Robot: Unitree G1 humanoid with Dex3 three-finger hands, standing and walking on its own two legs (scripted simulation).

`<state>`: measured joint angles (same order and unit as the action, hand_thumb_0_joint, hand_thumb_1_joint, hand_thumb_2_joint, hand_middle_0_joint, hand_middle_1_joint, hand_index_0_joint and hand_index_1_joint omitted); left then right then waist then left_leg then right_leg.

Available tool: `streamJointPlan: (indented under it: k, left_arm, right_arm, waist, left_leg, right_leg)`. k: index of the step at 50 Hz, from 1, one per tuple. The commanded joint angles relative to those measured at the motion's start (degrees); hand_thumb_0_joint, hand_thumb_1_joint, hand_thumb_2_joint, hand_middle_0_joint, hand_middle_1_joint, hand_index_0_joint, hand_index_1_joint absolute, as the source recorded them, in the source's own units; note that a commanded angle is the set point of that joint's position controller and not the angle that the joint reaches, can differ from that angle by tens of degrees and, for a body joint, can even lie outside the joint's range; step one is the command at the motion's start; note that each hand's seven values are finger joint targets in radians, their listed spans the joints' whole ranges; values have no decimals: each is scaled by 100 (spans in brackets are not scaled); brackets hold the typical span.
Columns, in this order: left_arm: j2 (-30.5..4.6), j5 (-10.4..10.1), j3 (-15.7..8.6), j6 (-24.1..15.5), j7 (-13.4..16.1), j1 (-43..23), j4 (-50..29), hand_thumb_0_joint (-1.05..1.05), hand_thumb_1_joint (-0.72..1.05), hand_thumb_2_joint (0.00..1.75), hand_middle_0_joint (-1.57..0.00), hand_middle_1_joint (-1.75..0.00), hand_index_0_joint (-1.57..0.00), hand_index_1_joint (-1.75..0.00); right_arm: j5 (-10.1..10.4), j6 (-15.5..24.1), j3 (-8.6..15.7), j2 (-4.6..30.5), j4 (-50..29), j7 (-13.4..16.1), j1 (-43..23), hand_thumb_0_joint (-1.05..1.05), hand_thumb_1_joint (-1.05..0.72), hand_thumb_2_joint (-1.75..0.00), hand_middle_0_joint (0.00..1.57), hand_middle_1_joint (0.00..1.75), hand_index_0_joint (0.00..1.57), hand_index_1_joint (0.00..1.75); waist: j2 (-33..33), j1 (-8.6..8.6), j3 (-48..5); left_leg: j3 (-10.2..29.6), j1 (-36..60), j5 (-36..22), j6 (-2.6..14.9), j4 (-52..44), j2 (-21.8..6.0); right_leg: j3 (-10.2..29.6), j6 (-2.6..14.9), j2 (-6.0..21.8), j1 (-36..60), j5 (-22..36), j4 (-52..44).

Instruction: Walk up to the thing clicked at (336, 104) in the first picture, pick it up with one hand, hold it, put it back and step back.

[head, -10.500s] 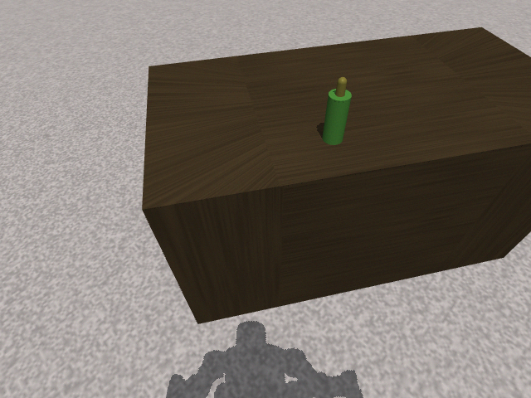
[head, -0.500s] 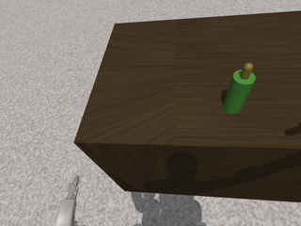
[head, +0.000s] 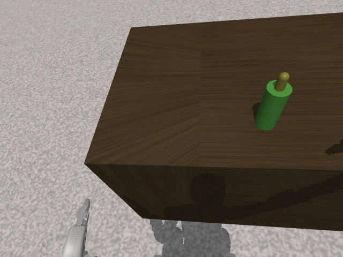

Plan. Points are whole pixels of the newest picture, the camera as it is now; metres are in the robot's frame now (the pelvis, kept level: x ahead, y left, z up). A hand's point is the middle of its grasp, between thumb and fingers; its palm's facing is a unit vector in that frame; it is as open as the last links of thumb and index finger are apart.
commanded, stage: go down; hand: right
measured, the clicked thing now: (273, 101) +0.49 -0.19 +0.05
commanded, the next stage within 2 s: approach in 0.06 s
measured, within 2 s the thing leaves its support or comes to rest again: neither
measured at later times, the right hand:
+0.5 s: hand out of the picture +0.41 -0.33 +0.08, palm faces +0.07 +1.00 +0.04, open 17.4 cm
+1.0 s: hand (287, 114) +0.46 -0.23 +0.03, palm faces +0.11 +0.99 +0.04, open 17.5 cm
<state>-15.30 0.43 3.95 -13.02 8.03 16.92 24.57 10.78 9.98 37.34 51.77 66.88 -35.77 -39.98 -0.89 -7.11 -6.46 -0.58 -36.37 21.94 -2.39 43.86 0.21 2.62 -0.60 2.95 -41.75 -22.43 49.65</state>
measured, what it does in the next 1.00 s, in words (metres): stands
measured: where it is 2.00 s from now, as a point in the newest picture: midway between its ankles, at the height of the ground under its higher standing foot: outside the picture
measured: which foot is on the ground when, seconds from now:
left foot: down 0.00-1.00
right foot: down 0.00-1.00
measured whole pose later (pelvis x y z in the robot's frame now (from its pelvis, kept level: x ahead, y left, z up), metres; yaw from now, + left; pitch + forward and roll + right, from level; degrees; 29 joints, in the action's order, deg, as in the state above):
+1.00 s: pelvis -0.02 +0.00 -0.04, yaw +2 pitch +19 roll +3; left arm -13.5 2.4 -1.0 -6.5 1.1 22.1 6.9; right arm 5.7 19.3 29.2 30.1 60.8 -14.5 -41.7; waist -0.2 -10.6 -8.1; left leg 0.4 -50.9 26.2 -2.3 57.8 1.0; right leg 2.2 -0.8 3.6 -55.1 -26.2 61.9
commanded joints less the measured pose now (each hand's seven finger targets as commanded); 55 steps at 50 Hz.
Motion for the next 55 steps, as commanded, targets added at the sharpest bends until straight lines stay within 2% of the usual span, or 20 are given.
streamJointPlan:
  k: [1,7,11,21,25,28,32,35,38,40,41,43,44,45,46,47,49,50,52,55]
  left_arm:
    - [-975,1,-485,-276,124,26,-706,0,-55,5,-5,-5,-4,-5]
    - [-1098,-19,-560,-309,174,-97,-958,0,-54,5,-5,-5,-5,-5]
    - [-883,-5,-372,-294,143,-29,-656,0,-56,4,-5,-5,-5,-5]
    - [-941,82,-519,-371,41,49,-803,0,-54,4,-6,-5,-5,-5]
    - [-1102,153,-771,-334,-45,166,-1052,0,-54,4,-5,-5,-5,-5]
    - [-816,186,-627,-265,-183,339,-1184,0,-53,3,-5,-5,-6,-5]
    - [-1115,221,-1015,-145,-223,271,-2139,0,-55,4,-6,-6,-6,-5]
    - [-819,192,-909,37,-347,597,-2149,0,-54,3,-6,-6,-6,-5]
    - [-935,208,-1018,106,-390,190,-2895,0,-55,4,-6,-6,-6,-5]
    - [-606,211,-846,233,-488,846,-2272,0,-54,4,-5,-6,-6,-5]
    - [-533,202,-780,270,-547,754,-2219,0,-54,3,-5,-6,-6,-5]
    - [-724,205,-948,215,-515,62,-3183,0,-54,4,-5,-6,-6,-5]
    - [-910,207,-1154,248,-498,249,-2979,0,-54,4,-5,-5,-6,-5]
    - [-934,212,-1241,318,-533,706,-2572,0,-53,3,-5,-6,-6,-5]
    - [-753,180,-1099,364,-591,835,-2344,0,-53,3,-5,-6,-6,-5]
    - [-633,156,-980,354,-621,653,-2542,0,-53,3,-5,-6,-6,-5]
    - [-774,164,-1077,320,-593,247,-3192,0,-55,4,-5,-5,-6,-5]
    - [-913,158,-1227,362,-585,586,-3113,0,-55,4,-5,-5,-5,-5]
    - [-673,119,-1055,434,-669,1024,-2759,0,-53,3,-5,-6,-6,-5]
    - [-830,118,-1206,424,-655,523,-3245,0,-54,4,-5,-5,-5,-5]
  right_arm:
    - [140,360,315,2408,-1203,-15,-1855,0,53,-4,6,5,5,5]
    - [211,345,224,2207,-1328,-76,-1930,0,53,-5,6,5,6,5]
    - [191,349,156,2151,-1077,-77,-1851,0,52,-4,6,4,5,4]
    - [269,649,-621,779,-859,53,-1992,0,49,-5,6,4,6,4]
    - [208,963,-480,811,-1195,355,-2307,0,50,-5,6,4,5,4]
    - [131,1156,-475,478,-1112,638,-2186,0,49,-6,6,4,5,4]
    - [-86,1382,-132,892,-1783,1109,-2520,0,52,-4,6,4,5,4]
    - [-175,1369,-226,340,-1552,1413,-2196,0,53,-4,5,4,4,4]
    - [-324,1449,-248,355,-2301,1767,-2743,0,52,-4,5,4,4,4]
    - [-396,1325,-560,-429,-1310,1883,-1878,0,53,-4,5,4,4,4]
    - [-386,1366,-568,-452,-1441,1938,-1990,0,52,-4,5,4,4,4]
    - [-466,1482,-435,6,-2595,2080,-2967,0,56,-4,4,5,4,5]
    - [-458,1417,-593,-218,-2321,2091,-2737,0,53,-4,5,4,4,4]
    - [-465,1305,-698,-554,-1464,2103,-2122,0,51,-4,5,4,4,4]
    - [-437,1248,-810,-926,-1260,2112,-1837,0,51,-4,5,4,4,4]
    - [-446,1268,-866,-1015,-1416,2141,-2025,0,53,-5,4,5,4,5]
    - [-472,1416,-727,-558,-2397,2221,-2902,0,53,-4,5,5,4,5]
    - [-473,1296,-828,-832,-1759,2230,-2402,0,50,-4,5,4,4,4]
    - [-451,1223,-890,-1083,-1406,2251,-1984,0,48,-4,5,4,5,4]
    - [-487,1332,-801,-737,-2330,2371,-2848,0,49,-4,5,4,4,4]
  waist:
    - [1345,135,-2078]
    - [1202,73,-2281]
    - [1231,115,-1755]
    - [1048,-235,-1824]
    - [1264,-261,-2392]
    - [1251,-184,-2350]
    - [1316,-211,-3291]
    - [1397,-106,-2957]
    - [1648,-17,-3440]
    - [1332,-115,-2324]
    - [1325,-117,-2155]
    - [1519,-103,-3527]
    - [1505,-190,-3316]
    - [1221,-272,-2425]
    - [1025,-249,-1892]
    - [942,-272,-2025]
    - [1169,-266,-3242]
    - [794,-364,-2896]
    - [783,-325,-2191]
    - [954,-284,-2945]
  left_leg:
    - [-140,299,-1571,329,-367,152]
    - [-158,410,-1755,306,-320,165]
    - [-134,236,-1381,324,-354,139]
    - [-152,-518,-1258,289,46,167]
    - [-150,-816,-1201,304,333,173]
    - [-139,-873,-1338,300,554,174]
    - [-93,-473,-1635,297,733,183]
    - [-110,-503,-1506,315,785,201]
    - [-135,-448,-1298,365,803,233]
    - [-156,-835,-1084,370,807,243]
    - [-142,-951,-973,372,799,232]
    - [-106,-513,-1328,355,857,210]
    - [-174,-579,-1263,365,854,235]
    - [-173,-729,-1111,355,814,229]
    - [-175,-928,-994,344,784,229]
    - [-154,-951,-976,332,776,222]
    - [-125,-533,-1193,326,815,207]
    - [-168,-604,-1135,309,791,236]
    - [-154,-756,-1059,291,758,213]
    - [-97,-584,-1269,300,832,185]
  right_leg:
    - [-3,83,-103,1963,2127,-534]
    - [29,81,-103,2101,2363,-490]
    - [3,114,-123,1659,1692,-580]
    - [62,105,-99,1573,1664,-219]
    - [100,73,-56,1631,1876,32]
    - [39,66,-85,1339,2058,273]
    - [-2,87,-104,1386,2145,543]
    - [-50,78,-117,1089,1944,513]
    - [-46,9,-68,1382,1772,422]
    - [-70,26,-56,755,1429,402]
    - [-59,31,-54,590,1299,380]
    - [-56,37,-27,1290,1697,517]
    - [-33,22,-8,1323,1615,459]
    - [-64,49,-51,766,1292,407]
    - [-64,73,-49,469,1096,371]
    - [-51,94,-39,527,1080,379]
    - [-48,97,-23,1045,1283,468]
    - [-42,116,-39,914,1174,468]
    - [-84,120,-67,554,1035,413]
    - [-89,122,-65,915,1297,500]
